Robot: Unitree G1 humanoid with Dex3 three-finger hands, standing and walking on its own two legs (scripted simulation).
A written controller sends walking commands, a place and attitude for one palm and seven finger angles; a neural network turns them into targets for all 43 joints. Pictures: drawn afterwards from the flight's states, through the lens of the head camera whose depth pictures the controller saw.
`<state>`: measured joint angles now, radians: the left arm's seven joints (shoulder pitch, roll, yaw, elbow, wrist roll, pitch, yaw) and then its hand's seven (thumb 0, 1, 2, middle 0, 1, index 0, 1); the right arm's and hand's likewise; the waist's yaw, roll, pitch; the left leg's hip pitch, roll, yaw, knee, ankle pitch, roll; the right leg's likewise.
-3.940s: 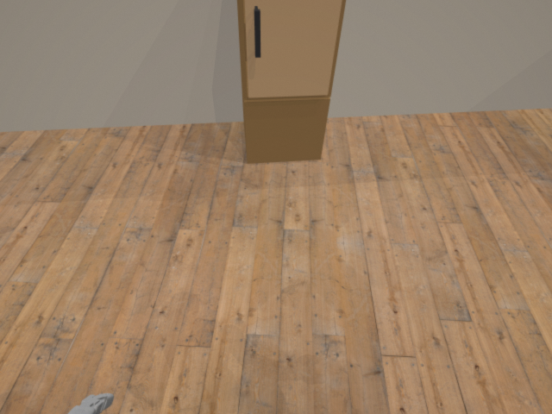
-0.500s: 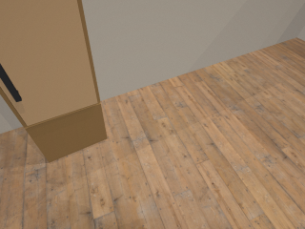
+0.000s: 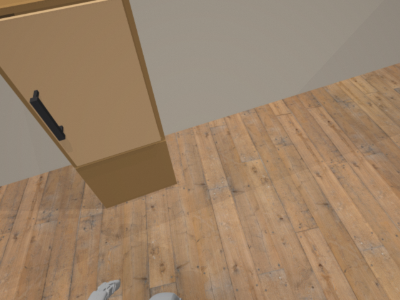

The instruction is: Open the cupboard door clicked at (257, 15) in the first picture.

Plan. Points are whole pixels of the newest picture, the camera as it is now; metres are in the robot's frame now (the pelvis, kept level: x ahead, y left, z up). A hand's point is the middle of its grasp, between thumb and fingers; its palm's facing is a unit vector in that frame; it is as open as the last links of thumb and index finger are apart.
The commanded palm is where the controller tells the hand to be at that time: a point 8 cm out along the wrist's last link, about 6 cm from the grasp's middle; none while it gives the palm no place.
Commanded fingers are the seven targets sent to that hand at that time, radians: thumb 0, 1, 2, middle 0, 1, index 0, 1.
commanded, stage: turn to face it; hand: left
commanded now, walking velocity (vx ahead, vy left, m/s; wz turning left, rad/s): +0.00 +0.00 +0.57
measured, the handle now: (49, 116) +0.68 +0.53 -0.04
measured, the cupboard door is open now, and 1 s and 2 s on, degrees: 0 0 0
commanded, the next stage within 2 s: take the last steps up to it in 0.44 s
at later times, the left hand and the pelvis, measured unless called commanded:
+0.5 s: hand out of the picture -0.06 +0.24 -0.18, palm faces +0.32 -0.91 -0.25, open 7.4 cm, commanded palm none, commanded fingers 0.00 0.90 0.90 -0.20 -0.30 -0.20 -0.30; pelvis +0.00 +0.03 +0.00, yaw +14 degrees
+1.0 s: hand out of the picture +0.01 +0.18 -0.15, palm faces +0.37 -0.90 -0.23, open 7.3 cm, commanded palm none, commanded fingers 0.00 0.90 0.90 -0.20 -0.30 -0.20 -0.30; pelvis +0.07 +0.01 +0.01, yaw +18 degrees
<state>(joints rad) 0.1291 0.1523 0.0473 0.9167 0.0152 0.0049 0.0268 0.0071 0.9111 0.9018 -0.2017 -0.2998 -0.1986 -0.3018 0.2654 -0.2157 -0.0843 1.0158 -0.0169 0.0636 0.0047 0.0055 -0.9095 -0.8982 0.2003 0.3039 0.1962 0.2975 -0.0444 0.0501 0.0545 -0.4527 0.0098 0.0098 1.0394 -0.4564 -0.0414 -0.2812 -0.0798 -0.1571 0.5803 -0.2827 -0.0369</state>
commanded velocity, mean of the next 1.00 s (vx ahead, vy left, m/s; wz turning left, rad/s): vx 0.14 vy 0.01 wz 0.22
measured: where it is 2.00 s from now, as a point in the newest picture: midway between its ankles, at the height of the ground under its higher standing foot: (180, 295)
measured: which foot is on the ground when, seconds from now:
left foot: up 0.00-0.38, down 0.40-0.82, up 0.84-1.00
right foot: down 0.00-0.40, up 0.42-0.80, down 0.82-1.00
